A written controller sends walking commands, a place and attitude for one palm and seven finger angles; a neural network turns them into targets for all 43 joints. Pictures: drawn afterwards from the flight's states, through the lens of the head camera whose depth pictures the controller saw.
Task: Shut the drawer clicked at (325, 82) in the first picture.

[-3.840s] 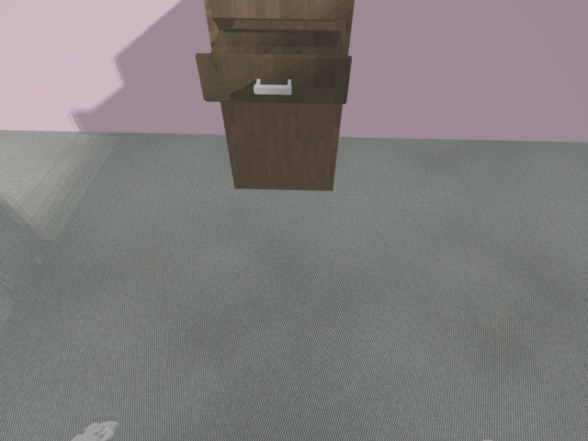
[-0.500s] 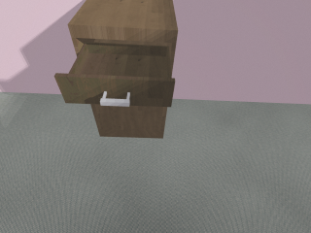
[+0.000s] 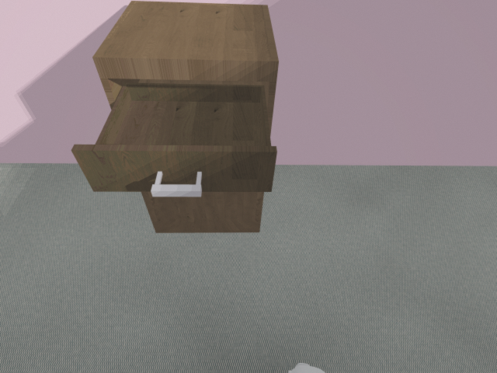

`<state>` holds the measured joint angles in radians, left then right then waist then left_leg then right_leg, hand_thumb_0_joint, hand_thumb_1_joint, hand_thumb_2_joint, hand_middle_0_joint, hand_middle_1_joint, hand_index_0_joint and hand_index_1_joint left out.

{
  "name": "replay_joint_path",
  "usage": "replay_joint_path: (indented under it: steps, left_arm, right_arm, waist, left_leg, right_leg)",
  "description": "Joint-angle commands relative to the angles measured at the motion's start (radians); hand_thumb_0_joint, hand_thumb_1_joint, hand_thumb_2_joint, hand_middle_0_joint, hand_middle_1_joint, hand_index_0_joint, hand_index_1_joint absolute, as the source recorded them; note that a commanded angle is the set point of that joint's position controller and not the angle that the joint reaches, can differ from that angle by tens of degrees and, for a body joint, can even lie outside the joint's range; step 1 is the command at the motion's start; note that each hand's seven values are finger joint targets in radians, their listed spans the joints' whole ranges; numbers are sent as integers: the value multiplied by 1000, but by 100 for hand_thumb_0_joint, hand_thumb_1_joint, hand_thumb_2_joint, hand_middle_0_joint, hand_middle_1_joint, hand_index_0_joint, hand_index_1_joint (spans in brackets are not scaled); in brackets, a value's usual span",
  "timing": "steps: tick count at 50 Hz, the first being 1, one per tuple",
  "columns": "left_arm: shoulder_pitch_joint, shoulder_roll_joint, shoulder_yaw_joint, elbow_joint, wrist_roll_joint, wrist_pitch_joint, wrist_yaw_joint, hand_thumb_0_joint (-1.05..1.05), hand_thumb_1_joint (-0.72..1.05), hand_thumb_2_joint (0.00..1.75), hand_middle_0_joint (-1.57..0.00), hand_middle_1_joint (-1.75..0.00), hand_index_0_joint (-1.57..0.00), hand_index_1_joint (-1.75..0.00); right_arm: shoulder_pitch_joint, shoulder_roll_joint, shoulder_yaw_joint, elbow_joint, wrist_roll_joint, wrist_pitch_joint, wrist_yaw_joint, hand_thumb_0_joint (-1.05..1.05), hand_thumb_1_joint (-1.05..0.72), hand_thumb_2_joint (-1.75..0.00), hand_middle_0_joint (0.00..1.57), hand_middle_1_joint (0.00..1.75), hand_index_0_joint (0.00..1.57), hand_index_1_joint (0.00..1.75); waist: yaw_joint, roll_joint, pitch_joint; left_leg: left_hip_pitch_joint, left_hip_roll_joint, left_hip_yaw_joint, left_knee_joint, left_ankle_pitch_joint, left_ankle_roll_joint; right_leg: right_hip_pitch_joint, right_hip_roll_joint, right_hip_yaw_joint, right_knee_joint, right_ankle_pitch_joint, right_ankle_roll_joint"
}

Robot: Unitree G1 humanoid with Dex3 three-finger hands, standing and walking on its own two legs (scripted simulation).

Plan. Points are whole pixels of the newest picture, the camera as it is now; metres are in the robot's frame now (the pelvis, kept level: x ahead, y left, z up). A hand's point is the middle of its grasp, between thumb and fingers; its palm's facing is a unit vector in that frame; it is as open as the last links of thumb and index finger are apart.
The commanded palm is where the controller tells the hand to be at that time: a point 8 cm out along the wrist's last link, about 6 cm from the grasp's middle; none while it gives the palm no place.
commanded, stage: take the last steps up to it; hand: left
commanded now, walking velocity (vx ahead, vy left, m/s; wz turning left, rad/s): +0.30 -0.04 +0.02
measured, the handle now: (178, 183) +0.52 +0.17 -0.05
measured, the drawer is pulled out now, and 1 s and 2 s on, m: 0.30 0.30 0.30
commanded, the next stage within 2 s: come to a stop and stand still in 0.50 s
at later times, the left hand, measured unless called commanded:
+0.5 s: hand out of the picture +0.11 +0.10 -0.17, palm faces +0.13 -0.97 -0.18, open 7.3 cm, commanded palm none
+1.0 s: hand (175, 354) +0.20 +0.14 -0.19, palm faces +0.11 -0.97 -0.22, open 7.4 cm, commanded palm none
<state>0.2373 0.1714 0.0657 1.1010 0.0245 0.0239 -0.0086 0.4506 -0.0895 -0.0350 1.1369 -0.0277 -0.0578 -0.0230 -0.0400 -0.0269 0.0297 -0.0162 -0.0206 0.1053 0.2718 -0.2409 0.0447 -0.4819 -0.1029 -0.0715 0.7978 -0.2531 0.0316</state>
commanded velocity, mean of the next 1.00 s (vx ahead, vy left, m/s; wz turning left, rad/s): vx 0.06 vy -0.04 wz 0.03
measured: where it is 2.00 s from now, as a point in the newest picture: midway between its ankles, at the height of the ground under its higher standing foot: outside the picture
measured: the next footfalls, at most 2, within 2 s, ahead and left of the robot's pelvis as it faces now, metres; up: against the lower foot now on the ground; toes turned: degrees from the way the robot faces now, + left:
right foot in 0.14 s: +0.16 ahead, -0.15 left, +0.00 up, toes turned -7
left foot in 0.66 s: +0.27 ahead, +0.07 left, +0.00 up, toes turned +10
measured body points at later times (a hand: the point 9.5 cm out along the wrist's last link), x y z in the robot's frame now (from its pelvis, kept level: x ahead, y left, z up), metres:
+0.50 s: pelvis +0.14 -0.07 +0.00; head +0.15 -0.07 +0.45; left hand +0.10 +0.15 -0.16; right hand +0.23 -0.30 -0.15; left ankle +0.22 +0.08 -0.70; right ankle +0.12 -0.14 -0.75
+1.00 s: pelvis +0.18 -0.05 -0.01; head +0.21 -0.03 +0.44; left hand +0.19 +0.19 -0.17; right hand +0.28 -0.28 -0.15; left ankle +0.24 +0.06 -0.75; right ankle +0.16 -0.20 -0.69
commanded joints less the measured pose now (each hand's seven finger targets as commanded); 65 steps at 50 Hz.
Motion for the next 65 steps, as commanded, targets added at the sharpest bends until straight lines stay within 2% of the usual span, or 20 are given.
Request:
replay_joint_path:
  steps: [1,5,6,7,8,12,15,27,30,32,33,34,38,45,52,55,57,58,59,65]
  left_arm:
    - [-141,22,-1,-116,-4,-52,-8,0,90,90,-20,-30,-20,-30]
    - [26,53,15,-66,1,-69,-4,0,90,90,-20,-30,-20,-30]
    - [152,103,27,-30,4,-80,2,0,90,90,-20,-30,-20,-30]
    - [282,207,49,-2,7,-90,13,0,90,90,-20,-30,-20,-30]
    - [337,250,47,-1,-11,-86,21,0,90,90,-20,-30,-20,-30]
    - [92,94,8,-57,-12,-96,27,0,90,90,-20,-30,-20,-30]
    - [90,55,-11,-52,-7,-109,29,0,90,90,-20,-30,-20,-30]
    - [231,100,-14,21,-2,-104,32,0,90,90,-20,-30,-20,-30]
    - [217,93,-13,30,-2,-90,37,0,90,90,-20,-30,-20,-30]
    - [222,44,-29,35,-11,-80,42,0,90,90,-20,-30,-20,-30]
    - [270,-4,-43,35,-20,-76,47,0,90,90,-20,-30,-20,-30]
    - [276,-6,-50,47,-26,-70,57,0,90,90,-20,-30,-20,-30]
    - [228,21,-37,55,-8,-19,60,0,90,90,-20,-30,-20,-30]
    - [180,39,10,-28,0,30,49,0,90,90,-20,-30,-20,-30]
    - [87,44,-2,-83,-3,12,39,0,90,90,-20,-30,-20,-30]
    - [173,81,-2,-56,3,-6,42,0,90,90,-20,-30,-20,-30]
    - [83,203,3,-94,6,-18,46,0,90,90,-20,-30,-20,-30]
    - [28,200,-4,-115,5,-17,46,0,90,90,-20,-30,-20,-30]
    - [-2,180,-1,-113,3,-27,50,0,90,90,-20,-30,-20,-30]
    - [36,107,-20,-79,-12,-46,45,0,90,90,-20,-30,-20,-30]
  right_arm:
    - [74,-174,-36,-8,-6,-7,-10,0,-90,-90,20,30,20,30]
    - [35,-165,-33,-7,-4,-2,-8,0,-90,-90,20,30,20,30]
    - [33,-146,-29,-13,5,-5,-1,0,-90,-90,20,30,20,30]
    - [49,-85,-15,-38,15,-8,9,0,-90,-90,20,30,20,30]
    - [-11,-118,-13,-81,13,6,11,0,-90,-90,20,30,20,30]
    - [-72,-93,-31,-64,2,21,21,0,-90,-90,20,30,20,30]
    - [-31,-69,-26,-47,0,40,22,0,-90,-90,20,30,20,30]
    - [-327,-91,-11,-146,8,32,38,0,-90,-90,20,30,20,30]
    - [-292,-96,-8,-134,8,24,28,0,-90,-90,20,30,20,30]
    - [-143,-152,-13,-80,2,6,8,0,-90,-90,20,30,20,30]
    - [-83,-227,-22,-69,5,4,-6,0,-90,-90,20,30,20,30]
    - [-81,-233,-17,-58,17,16,-15,0,-90,-90,20,30,20,30]
    - [-233,-192,-1,-74,19,38,-38,0,-90,-90,20,30,20,30]
    - [-259,-205,-37,-127,13,58,-34,0,-90,-90,20,30,20,30]
    - [-252,-230,-55,-132,-2,73,-10,0,-90,-90,20,30,20,30]
    - [-232,-202,-52,-126,10,78,0,0,-90,-90,20,30,20,30]
    - [-258,-117,-29,-165,16,93,11,0,-90,-90,20,30,20,30]
    - [-262,-135,-33,-164,14,98,16,0,-90,-90,20,30,20,30]
    - [-265,-133,-32,-152,7,102,15,0,-90,-90,20,30,20,30]
    - [-153,-121,-21,-61,16,90,3,0,-90,-90,20,30,20,30]
  waist:
    - [-16,143,115]
    - [67,80,49]
    - [123,-6,-32]
    - [158,-278,-124]
    - [160,-257,-126]
    - [56,-35,71]
    - [9,-44,76]
    - [84,-70,51]
    - [59,-68,54]
    - [8,39,-73]
    - [6,192,-164]
    - [14,215,-186]
    - [48,145,-10]
    - [59,147,-58]
    - [32,260,-50]
    - [75,75,-42]
    - [60,-270,53]
    - [51,-156,49]
    - [43,-244,76]
    - [31,-94,22]
  left_leg:
    - [-40,315,-219,-91,98,140]
    - [-170,241,-132,131,147,76]
    - [-277,185,-75,323,110,41]
    - [-499,60,24,617,-197,-11]
    - [-571,42,-49,834,-351,-11]
    - [-555,159,-108,951,-76,-26]
    - [-505,155,-78,872,-12,-57]
    - [-444,108,-13,425,-9,-63]
    - [-283,83,-6,281,19,-46]
    - [8,162,-76,157,428,-19]
    - [165,357,-256,199,828,70]
    - [143,452,-289,160,1131,151]
    - [-100,390,-196,82,920,133]
    - [-194,345,-133,30,549,127]
    - [-218,311,-194,-14,39,96]
    - [-341,206,-123,116,-85,4]
    - [-400,76,-48,364,-249,-72]
    - [-336,90,-82,432,-244,-67]
    - [-363,90,-100,460,-206,-60]
    - [-342,73,-83,522,-129,-81]
  right_leg:
    - [-60,3,-18,-115,-26,-12]
    - [293,68,-63,-303,52,-36]
    - [502,0,29,-344,32,-62]
    - [698,-257,352,-452,-36,-145]
    - [635,-359,542,-573,-31,-194]
    - [282,-246,276,-630,-37,-176]
    - [225,-179,98,-630,211,-161]
    - [405,-189,74,-557,450,-189]
    - [359,-167,60,-476,435,-165]
    - [288,-51,-14,-221,393,-75]
    - [165,23,-57,-94,48,-23]
    - [159,39,-5,8,-340,-6]
    - [174,6,64,69,-295,1]
    - [91,47,89,295,-159,10]
    - [186,56,22,-91,-197,-11]
    - [384,47,33,-442,14,-19]
    - [177,-233,350,-651,-93,-133]
    - [95,-246,321,-667,-178,-175]
    - [99,-186,302,-649,-102,-159]
    - [298,-108,150,-524,340,-166]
